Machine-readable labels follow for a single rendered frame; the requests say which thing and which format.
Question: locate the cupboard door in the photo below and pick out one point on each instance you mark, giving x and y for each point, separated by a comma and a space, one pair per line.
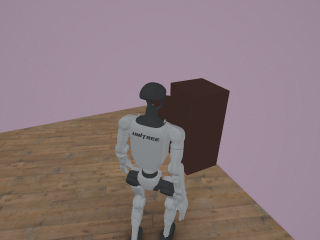
175, 110

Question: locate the left robot hand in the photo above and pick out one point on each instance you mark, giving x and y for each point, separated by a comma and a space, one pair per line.
123, 167

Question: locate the right robot upper arm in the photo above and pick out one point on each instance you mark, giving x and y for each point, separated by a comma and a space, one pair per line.
177, 136

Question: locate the right robot forearm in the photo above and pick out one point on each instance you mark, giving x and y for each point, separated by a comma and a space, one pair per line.
179, 186

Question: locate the robot right thigh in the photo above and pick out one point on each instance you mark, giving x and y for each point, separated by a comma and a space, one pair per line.
166, 187

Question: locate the humanoid robot torso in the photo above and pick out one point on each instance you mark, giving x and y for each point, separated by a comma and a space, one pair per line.
149, 149

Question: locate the left robot upper arm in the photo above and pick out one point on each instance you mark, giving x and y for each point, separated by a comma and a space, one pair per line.
123, 133

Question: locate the right robot hand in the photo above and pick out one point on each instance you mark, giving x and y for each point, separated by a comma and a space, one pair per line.
182, 208

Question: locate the left robot forearm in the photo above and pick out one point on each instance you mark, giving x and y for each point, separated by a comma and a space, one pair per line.
122, 158

